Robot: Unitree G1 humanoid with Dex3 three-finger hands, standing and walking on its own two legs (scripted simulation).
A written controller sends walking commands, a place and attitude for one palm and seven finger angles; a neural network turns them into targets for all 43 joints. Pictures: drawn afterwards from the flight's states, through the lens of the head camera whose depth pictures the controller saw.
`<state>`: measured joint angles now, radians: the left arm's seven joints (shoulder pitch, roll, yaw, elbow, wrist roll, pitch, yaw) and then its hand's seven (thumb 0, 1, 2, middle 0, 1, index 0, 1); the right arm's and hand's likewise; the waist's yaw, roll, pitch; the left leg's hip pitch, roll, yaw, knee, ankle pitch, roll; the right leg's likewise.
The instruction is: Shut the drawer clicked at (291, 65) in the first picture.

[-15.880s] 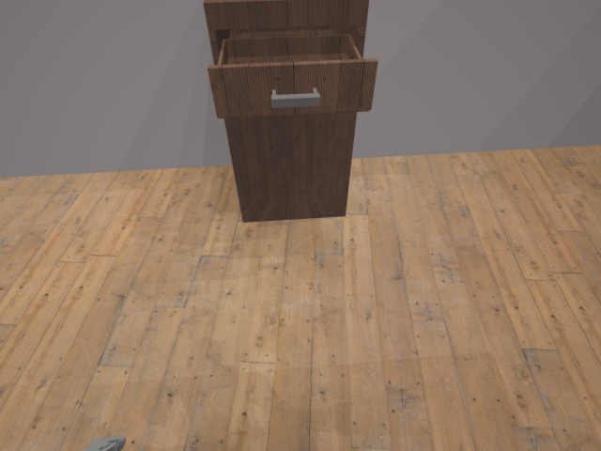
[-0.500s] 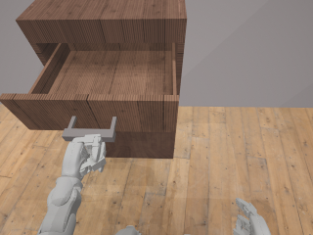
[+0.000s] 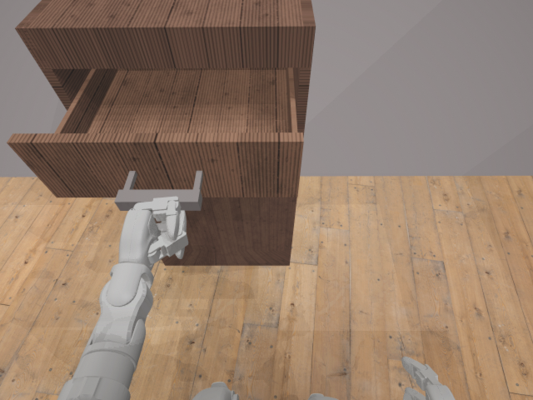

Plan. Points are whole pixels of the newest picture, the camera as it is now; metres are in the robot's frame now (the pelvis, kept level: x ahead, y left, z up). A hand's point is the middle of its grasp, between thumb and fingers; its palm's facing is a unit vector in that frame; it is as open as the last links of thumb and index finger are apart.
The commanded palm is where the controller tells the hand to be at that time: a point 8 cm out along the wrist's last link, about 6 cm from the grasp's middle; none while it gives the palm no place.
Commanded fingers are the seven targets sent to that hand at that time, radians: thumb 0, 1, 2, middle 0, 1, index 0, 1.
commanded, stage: push the drawer shut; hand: left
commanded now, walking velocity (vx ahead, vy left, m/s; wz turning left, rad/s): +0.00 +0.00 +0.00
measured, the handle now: (162, 188) +0.43 +0.17 +0.06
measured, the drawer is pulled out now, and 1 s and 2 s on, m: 0.19 0.06 0.00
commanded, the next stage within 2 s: pull the fist back off the drawer in 1.76 s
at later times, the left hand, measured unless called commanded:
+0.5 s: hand (187, 203) +0.41 +0.13 +0.05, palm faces -0.02 -1.00 -0.07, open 3.5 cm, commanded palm +0.40 +0.19 +0.06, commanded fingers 0.00 0.90 0.90 -1.40 -1.60 -1.40 -1.60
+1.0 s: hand (194, 170) +0.48 +0.12 +0.05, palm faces +0.00 -1.00 -0.05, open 3.5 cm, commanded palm +0.47 +0.18 +0.06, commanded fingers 0.00 0.90 0.90 -1.40 -1.60 -1.40 -1.60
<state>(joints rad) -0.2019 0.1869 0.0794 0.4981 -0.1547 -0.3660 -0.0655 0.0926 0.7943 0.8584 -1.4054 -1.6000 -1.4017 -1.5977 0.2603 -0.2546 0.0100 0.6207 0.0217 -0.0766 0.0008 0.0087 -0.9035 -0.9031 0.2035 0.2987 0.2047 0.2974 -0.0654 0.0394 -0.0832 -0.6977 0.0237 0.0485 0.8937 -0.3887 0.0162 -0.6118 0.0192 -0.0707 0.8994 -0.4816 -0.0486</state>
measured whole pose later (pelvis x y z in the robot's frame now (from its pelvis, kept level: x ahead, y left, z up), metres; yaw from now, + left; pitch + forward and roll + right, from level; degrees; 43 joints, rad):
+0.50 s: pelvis -0.01 +0.01 -0.01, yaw +0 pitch +13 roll -1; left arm -0.51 0.23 0.14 0.83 -0.12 -0.41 -0.03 0.10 0.79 0.85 -1.41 -1.60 -1.40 -1.60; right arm 0.30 -0.26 0.02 0.67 0.01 -0.06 0.00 0.01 -0.90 -0.90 0.20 0.30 0.21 0.30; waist -0.11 0.04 -0.08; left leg -0.77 0.03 0.05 0.93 -0.38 0.03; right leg -0.68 0.02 -0.07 0.93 -0.47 -0.04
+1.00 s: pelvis +0.00 +0.00 -0.02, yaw -1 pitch +18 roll -1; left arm -0.77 0.31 0.27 1.11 -0.08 -0.45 -0.05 0.09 0.80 0.85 -1.41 -1.60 -1.40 -1.60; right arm 0.37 -0.26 0.01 0.68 -0.01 -0.02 0.03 0.00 -0.90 -0.90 0.20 0.30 0.21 0.30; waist -0.15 0.05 -0.11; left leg -0.88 0.04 0.05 0.98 -0.41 0.02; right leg -0.79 0.04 -0.07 0.97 -0.49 -0.05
